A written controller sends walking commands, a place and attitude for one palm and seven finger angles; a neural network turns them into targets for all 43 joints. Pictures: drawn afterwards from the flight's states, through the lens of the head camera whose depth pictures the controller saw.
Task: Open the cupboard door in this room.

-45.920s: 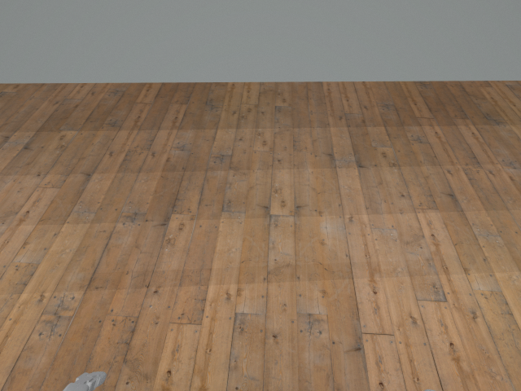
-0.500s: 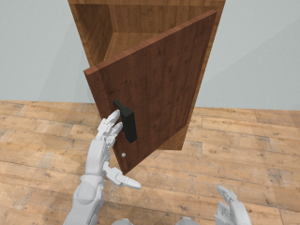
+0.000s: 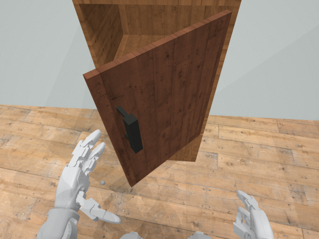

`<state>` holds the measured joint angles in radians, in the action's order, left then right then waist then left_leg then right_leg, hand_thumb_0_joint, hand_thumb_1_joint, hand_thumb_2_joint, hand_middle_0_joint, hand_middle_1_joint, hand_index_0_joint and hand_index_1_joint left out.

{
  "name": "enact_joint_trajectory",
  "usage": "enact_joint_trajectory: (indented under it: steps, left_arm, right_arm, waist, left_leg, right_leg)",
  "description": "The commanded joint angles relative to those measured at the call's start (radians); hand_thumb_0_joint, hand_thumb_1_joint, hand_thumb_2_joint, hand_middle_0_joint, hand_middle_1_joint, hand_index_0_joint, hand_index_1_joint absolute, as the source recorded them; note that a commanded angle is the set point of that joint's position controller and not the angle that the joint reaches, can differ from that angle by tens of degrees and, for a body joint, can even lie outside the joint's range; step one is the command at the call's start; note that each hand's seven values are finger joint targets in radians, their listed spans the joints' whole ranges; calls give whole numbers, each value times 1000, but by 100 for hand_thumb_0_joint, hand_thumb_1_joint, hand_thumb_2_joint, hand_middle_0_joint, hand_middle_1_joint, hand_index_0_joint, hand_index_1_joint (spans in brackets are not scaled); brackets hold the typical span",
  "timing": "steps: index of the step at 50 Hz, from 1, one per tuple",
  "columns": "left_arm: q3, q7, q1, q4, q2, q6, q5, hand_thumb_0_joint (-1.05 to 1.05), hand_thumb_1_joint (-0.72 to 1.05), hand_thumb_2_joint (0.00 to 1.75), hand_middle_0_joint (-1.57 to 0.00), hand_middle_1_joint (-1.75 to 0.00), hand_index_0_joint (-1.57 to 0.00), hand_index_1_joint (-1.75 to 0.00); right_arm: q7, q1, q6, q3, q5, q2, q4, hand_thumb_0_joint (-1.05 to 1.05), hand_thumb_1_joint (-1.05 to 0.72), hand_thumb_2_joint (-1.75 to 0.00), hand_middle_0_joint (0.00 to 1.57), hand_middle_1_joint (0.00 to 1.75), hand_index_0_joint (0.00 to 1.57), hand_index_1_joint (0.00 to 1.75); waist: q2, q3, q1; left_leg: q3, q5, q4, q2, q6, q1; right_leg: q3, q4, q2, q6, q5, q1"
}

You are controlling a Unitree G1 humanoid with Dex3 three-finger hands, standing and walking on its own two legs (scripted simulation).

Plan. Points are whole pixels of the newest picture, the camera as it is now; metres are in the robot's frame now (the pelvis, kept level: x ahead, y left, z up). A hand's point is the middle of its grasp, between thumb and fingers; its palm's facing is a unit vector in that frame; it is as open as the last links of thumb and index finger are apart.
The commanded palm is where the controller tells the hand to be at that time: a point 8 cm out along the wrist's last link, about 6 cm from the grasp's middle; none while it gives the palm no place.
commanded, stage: slide the hand sideways off the handle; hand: left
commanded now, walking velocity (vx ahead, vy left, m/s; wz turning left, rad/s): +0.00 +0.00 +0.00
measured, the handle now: (129, 129) +0.36 +0.11 +0.07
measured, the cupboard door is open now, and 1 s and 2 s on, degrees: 44 44 44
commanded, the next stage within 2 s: draw the hand back to the body in 0.10 s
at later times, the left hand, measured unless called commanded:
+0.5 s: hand (69, 182) +0.21 +0.19 +0.10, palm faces +0.00 -1.00 -0.07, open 16.3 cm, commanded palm +0.18 +0.25 +0.11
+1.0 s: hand (27, 171) +0.21 +0.25 +0.15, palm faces +0.30 -0.88 -0.36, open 13.9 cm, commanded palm +0.17 +0.29 +0.18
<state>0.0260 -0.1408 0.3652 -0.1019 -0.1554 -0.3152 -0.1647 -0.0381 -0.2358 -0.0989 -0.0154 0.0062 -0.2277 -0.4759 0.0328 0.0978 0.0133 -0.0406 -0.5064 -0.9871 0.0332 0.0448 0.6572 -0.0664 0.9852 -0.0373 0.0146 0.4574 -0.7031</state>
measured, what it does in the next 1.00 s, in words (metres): stands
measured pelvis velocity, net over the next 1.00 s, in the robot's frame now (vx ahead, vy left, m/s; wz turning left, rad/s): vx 0.01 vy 0.03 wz -0.01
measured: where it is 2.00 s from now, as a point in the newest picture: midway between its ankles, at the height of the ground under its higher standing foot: outside the picture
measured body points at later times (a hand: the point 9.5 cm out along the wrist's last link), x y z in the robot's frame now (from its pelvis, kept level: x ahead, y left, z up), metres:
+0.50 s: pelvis +0.00 +0.02 +0.01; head +0.02 +0.01 +0.46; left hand +0.21 +0.25 +0.11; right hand +0.17 -0.20 -0.06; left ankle -0.01 +0.15 -0.68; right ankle +0.02 -0.11 -0.68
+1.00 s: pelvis +0.01 +0.03 +0.05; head +0.01 +0.02 +0.50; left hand +0.19 +0.29 +0.17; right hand +0.20 -0.18 -0.03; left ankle -0.01 +0.15 -0.68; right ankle +0.02 -0.11 -0.68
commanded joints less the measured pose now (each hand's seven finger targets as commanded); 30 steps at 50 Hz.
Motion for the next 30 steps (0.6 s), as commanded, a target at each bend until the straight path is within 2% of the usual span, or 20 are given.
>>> enact_joint_trajectory:
  steps: [1,3,4,6,7,9,10,12,13,14,15,18,19,20,21,22,25,27,29,30]
  left_arm:
    - [76,-38,-67,-225,-109,-76,-33,0,-50,30,-15,-30,-15,-30]
    - [105,-53,-20,-219,-121,-79,-46,0,-50,30,-15,-30,-15,-30]
    - [92,-59,-28,-228,-114,-80,-51,0,-50,30,-15,-30,-15,-30]
    - [84,-67,-79,-239,-111,-86,-61,0,-50,30,-15,-30,-15,-30]
    - [77,-70,-94,-244,-104,-87,-65,0,-50,30,-15,-30,-15,-30]
    - [73,-68,-110,-251,-108,-90,-65,0,-50,30,-15,-30,-15,-30]
    - [68,-68,-104,-241,-106,-87,-59,0,-50,30,-15,-30,-15,-30]
    - [114,-59,-96,-298,-156,-80,-63,0,-50,30,-15,-30,-15,-30]
    - [126,-56,-65,-326,-165,-71,-65,0,-50,30,-15,-30,-15,-30]
    - [168,-49,-18,-331,-202,-57,-68,0,-50,30,-15,-30,-15,-30]
    - [168,-45,11,-348,-188,-42,-72,0,-50,30,-15,-30,-15,-30]
    - [176,-38,-5,-321,-179,9,-84,0,-50,30,-15,-30,-15,-30]
    - [180,-40,1,-311,-176,23,-88,0,-50,30,-15,-30,-15,-30]
    - [168,-45,13,-315,-161,37,-93,0,-50,30,-15,-30,-15,-30]
    - [161,-48,2,-321,-156,47,-97,0,-50,30,-15,-30,-15,-30]
    - [159,-55,15,-334,-153,57,-103,0,-50,30,-15,-30,-15,-30]
    - [161,-82,30,-354,-167,79,-113,0,-50,30,-15,-30,-15,-30]
    - [180,-91,-2,-386,-191,84,-115,0,-50,30,-15,-30,-15,-30]
    - [203,-90,-9,-409,-217,87,-114,0,-50,30,-15,-30,-15,-30]
    - [199,-88,-11,-428,-205,87,-117,0,-50,30,-15,-30,-15,-30]
  right_arm:
    - [-15,49,-64,45,4,-103,155,0,-90,-90,20,30,20,30]
    - [-18,48,-70,46,6,-105,158,0,-90,-90,20,30,20,30]
    - [-19,53,-73,46,6,-106,160,0,-90,-90,20,30,20,30]
    - [-23,54,-85,46,9,-110,157,0,-90,-90,20,30,20,30]
    - [-23,53,-90,43,8,-109,157,0,-90,-90,20,30,20,30]
    - [-27,54,-101,45,8,-113,154,0,-90,-90,20,30,20,30]
    - [-27,51,-106,46,9,-113,153,0,-90,-90,20,30,20,30]
    - [-29,44,-109,46,12,-114,162,0,-90,-90,20,30,20,30]
    - [-30,41,-110,44,14,-111,171,0,-90,-90,20,30,20,30]
    - [-31,44,-108,44,15,-111,173,0,-90,-90,20,30,20,30]
    - [-30,45,-104,40,18,-103,180,0,-90,-90,20,30,20,30]
    - [-34,57,-95,30,25,-101,176,0,-90,-90,20,30,20,30]
    - [-35,61,-95,29,28,-105,175,0,-90,-90,20,30,20,30]
    - [-36,67,-98,27,30,-105,179,0,-90,-90,20,30,20,30]
    - [-36,60,-101,23,31,-108,179,0,-90,-90,20,30,20,30]
    - [-37,63,-106,23,31,-109,180,0,-90,-90,20,30,20,30]
    - [-40,55,-121,18,30,-115,177,0,-90,-90,20,30,20,30]
    - [-44,52,-130,15,29,-119,173,0,-90,-90,20,30,20,30]
    - [-46,57,-139,12,30,-120,167,0,-90,-90,20,30,20,30]
    - [-46,61,-145,9,31,-115,169,0,-90,-90,20,30,20,30]
  waist:
    - [-63,175,-21]
    - [-64,178,-11]
    - [-76,178,-18]
    - [-50,167,-30]
    - [-37,169,-27]
    - [-55,177,-32]
    - [-40,182,-31]
    - [-3,224,-10]
    - [-2,246,1]
    - [3,257,17]
    - [0,265,20]
    - [-9,165,5]
    - [-37,143,3]
    - [-14,128,3]
    - [-22,113,-4]
    - [1,115,1]
    - [-21,113,-3]
    - [-14,105,-6]
    - [13,96,-1]
    - [38,96,4]
  left_leg:
    - [39,221,101,-63,-49,26]
    - [37,220,97,-64,-47,34]
    - [35,217,90,-63,-50,37]
    - [35,191,81,-63,-48,40]
    - [31,183,82,-63,-47,41]
    - [26,179,77,-60,-50,42]
    - [26,171,76,-59,-49,36]
    - [23,193,102,-59,-49,0]
    - [23,209,119,-60,-49,-20]
    - [23,230,126,-59,-49,-22]
    - [27,244,135,-60,-50,-33]
    - [24,195,166,-56,-46,-23]
    - [19,194,174,-52,-47,-25]
    - [23,180,181,-53,-46,-32]
    - [16,176,197,-51,-45,-44]
    - [16,175,204,-51,-45,-60]
    - [8,211,221,-47,-47,-89]
    - [3,213,233,-45,-45,-107]
    - [0,209,245,-44,-45,-122]
    - [-2,210,256,-45,-43,-137]
  right_leg:
    - [76,-171,19,-6,-262,221]
    - [76,-168,20,-3,-248,225]
    - [83,-174,21,-4,-233,219]
    - [83,-174,20,-5,-186,184]
    - [79,-172,21,-2,-166,179]
    - [74,-165,25,-1,-144,166]
    - [71,-161,25,-1,-133,154]
    - [60,-158,27,4,-161,193]
    - [49,-157,29,5,-185,219]
    - [52,-158,29,9,-207,253]
    - [47,-161,30,6,-232,269]
    - [40,-199,34,0,-173,244]
    - [33,-209,38,2,-160,243]
    - [33,-218,37,-2,-145,233]
    - [17,-220,40,-2,-143,228]
    - [13,-226,41,-1,-142,228]
    - [3,-232,44,-1,-188,254]
    - [-4,-237,46,-2,-190,255]
    - [-6,-243,49,2,-173,262]
    - [-9,-247,47,2,-175,266]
